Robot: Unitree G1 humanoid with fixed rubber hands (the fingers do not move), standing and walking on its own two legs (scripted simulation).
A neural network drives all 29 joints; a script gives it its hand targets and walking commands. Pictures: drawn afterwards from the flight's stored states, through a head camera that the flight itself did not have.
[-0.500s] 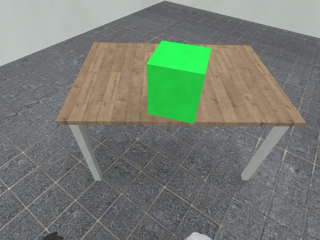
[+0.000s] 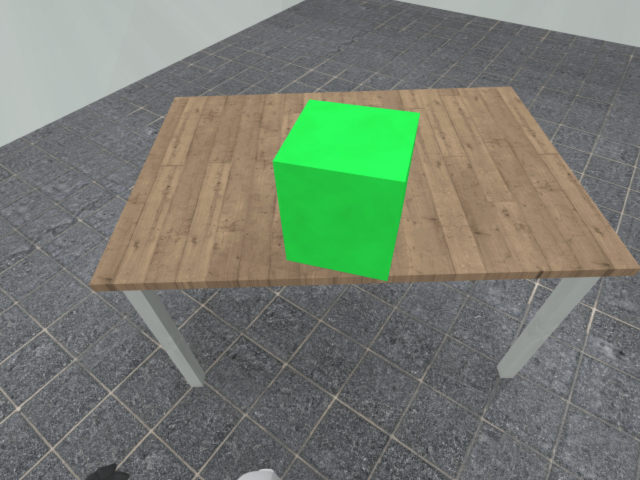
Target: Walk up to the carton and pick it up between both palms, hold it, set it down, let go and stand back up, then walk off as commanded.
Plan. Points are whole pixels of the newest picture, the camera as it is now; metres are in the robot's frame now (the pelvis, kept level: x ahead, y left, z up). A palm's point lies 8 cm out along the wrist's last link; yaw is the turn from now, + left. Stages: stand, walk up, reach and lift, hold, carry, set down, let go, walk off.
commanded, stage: walk up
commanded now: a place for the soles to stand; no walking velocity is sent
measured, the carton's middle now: (348, 191) +0.63 -0.03 -0.02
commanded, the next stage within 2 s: none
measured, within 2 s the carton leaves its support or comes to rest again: neither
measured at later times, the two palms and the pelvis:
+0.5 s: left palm (120, 439) +0.19 +0.28 -0.07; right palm (580, 477) +0.16 -0.32 -0.11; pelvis +0.11 -0.02 -0.01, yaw +0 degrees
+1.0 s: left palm (119, 403) +0.25 +0.32 -0.10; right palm (537, 418) +0.23 -0.28 -0.10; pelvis +0.17 +0.01 -0.02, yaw +1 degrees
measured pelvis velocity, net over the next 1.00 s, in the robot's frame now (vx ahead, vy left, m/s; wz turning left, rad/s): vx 0.17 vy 0.01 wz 0.02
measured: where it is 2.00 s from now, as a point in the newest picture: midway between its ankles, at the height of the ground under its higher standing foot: outside the picture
